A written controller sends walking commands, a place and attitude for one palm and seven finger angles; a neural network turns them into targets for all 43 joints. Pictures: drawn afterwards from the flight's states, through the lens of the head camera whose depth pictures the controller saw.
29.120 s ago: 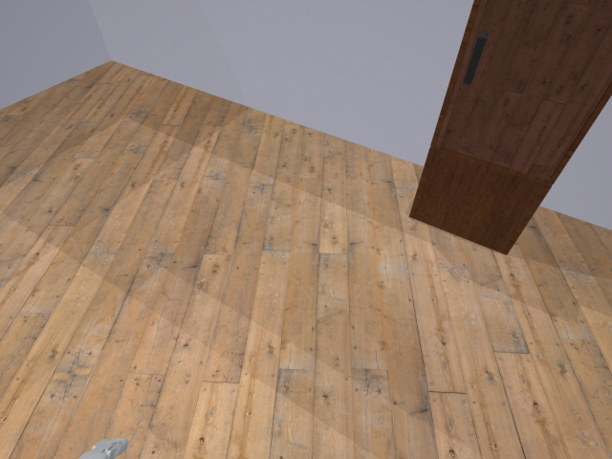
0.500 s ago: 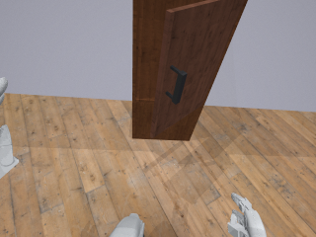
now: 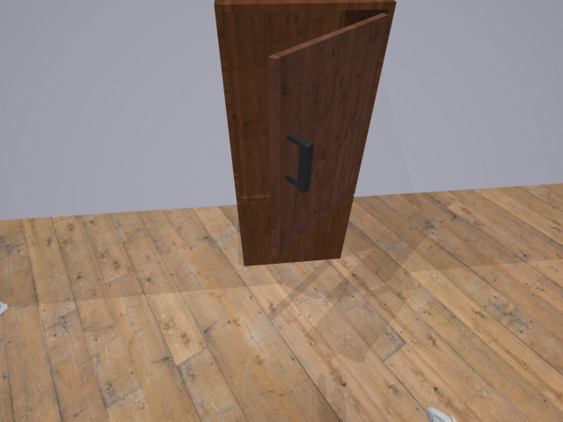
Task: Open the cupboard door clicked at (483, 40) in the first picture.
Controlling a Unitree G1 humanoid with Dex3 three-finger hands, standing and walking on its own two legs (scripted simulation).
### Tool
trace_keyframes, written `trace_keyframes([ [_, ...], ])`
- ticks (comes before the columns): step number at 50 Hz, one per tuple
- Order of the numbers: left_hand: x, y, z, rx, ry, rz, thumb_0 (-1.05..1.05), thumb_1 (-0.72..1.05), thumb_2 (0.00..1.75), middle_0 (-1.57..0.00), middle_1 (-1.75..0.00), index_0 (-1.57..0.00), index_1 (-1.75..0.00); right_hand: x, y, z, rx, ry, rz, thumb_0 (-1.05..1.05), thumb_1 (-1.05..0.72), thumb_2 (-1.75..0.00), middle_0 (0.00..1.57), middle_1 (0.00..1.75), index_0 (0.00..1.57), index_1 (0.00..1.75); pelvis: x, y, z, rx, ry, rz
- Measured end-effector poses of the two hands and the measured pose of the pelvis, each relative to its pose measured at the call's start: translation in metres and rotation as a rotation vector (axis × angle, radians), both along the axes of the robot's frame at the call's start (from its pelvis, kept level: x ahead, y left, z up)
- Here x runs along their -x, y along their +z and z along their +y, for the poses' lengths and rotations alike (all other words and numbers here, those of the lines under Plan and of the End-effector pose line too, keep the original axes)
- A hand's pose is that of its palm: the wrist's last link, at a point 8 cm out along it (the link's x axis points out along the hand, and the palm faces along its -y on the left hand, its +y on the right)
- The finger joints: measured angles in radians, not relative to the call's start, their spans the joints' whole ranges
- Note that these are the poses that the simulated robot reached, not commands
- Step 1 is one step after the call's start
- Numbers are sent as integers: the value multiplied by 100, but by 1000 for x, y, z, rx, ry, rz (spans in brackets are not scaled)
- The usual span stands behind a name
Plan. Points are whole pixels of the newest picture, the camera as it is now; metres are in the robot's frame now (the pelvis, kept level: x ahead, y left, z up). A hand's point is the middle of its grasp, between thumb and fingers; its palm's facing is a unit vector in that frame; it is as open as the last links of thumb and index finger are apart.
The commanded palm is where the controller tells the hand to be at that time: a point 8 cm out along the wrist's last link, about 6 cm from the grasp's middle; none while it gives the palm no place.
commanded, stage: stop stepping back and stand still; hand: left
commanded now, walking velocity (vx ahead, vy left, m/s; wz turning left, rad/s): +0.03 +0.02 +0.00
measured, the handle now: (297, 163) +0.68 +0.00 -0.01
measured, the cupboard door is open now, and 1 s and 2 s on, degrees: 40 40 40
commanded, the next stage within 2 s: let the arm hang, fingers relaxed in 0.42 s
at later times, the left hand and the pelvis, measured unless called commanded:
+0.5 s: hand (79, 285) +0.22 +0.23 +0.17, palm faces +0.44 -0.72 -0.53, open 7.4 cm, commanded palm none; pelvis +0.00 -0.03 -0.02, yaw +0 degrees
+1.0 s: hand out of the picture +0.01 +0.16 -0.19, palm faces +0.10 -0.97 -0.21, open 7.1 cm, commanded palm none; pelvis +0.01 -0.02 -0.01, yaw +3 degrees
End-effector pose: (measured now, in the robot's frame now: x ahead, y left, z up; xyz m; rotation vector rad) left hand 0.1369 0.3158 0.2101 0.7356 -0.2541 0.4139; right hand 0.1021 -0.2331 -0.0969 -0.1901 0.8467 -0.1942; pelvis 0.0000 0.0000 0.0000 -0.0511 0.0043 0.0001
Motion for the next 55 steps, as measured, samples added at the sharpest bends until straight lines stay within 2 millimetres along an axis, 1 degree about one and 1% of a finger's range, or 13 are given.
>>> trace_keyframes([
  [3,7,-17,5,50,131,13,1,88,90,-21,-30,-21,-31,-17,-14,-8,-17,40,-38,1,-90,-90,21,30,20,30,6,-12,-10,-53,20,20],
  [6,8,-45,-11,174,154,40,1,89,90,-20,-30,-20,-31,-32,-25,-16,-18,85,-41,1,-90,-90,21,30,20,30,12,-19,-13,-35,17,1],
  [10,1,-68,-41,306,87,52,1,89,90,-20,-30,-20,-31,-47,-11,-23,-12,89,-70,1,-90,-90,21,30,20,30,4,-16,-21,-62,14,-24],
  [14,-14,-52,-54,267,-12,-31,1,88,90,-21,-30,-21,-31,-65,10,-28,37,88,-149,1,-90,-90,21,30,20,30,-5,-17,-27,-72,10,-45],
  [20,-35,-14,-47,116,-68,-160,1,88,89,-21,-30,-21,-31,-84,16,-29,24,62,-233,1,-90,-90,20,30,20,30,-7,-24,-26,-85,-14,-59],
  [26,-36,-27,-52,96,-14,32,1,89,90,-21,-30,-20,-31,-69,-2,-25,-66,58,-178,1,-90,-90,20,30,20,30,-6,-18,-35,-61,11,-27],
  [28,-38,-61,-50,115,3,186,0,89,90,-20,-30,-20,-31,-61,-18,-28,-85,98,-93,1,-90,-90,21,30,20,30,-9,-17,-37,-70,13,4],
  [32,-32,-187,-50,373,146,640,0,90,90,-20,-30,-20,-30,-37,-52,-36,-103,107,114,1,-90,-90,21,30,20,30,-13,-19,-36,-95,32,26],
  [36,18,-298,-93,616,217,1061,0,90,90,-19,-30,-19,-30,-12,-63,-38,-83,76,263,1,-91,-90,20,30,20,30,-16,-20,-34,-102,47,11],
  [39,65,-346,-125,784,260,1248,0,93,89,-20,-30,-20,-30,5,-56,-38,-39,63,349,1,-91,-90,20,30,20,30,-16,-20,-33,-90,52,0],
  [42,91,-369,-117,842,324,1306,-3,100,89,-21,-30,-20,-30,20,-51,-38,15,60,402,1,-91,-90,20,30,20,30,-17,-23,-31,-66,63,-14],
  [45,112,-376,-111,853,359,1384,-3,100,89,-21,-30,-20,-30,35,-46,-36,37,42,440,1,-91,-90,20,30,20,30,-17,-20,-29,-74,53,-26],
  [55,143,-353,-99,799,422,1471,0,93,89,-20,-30,-20,-30,60,-64,-10,-67,26,492,1,-91,-90,20,30,20,30,-10,-9,-20,-56,48,-34],
])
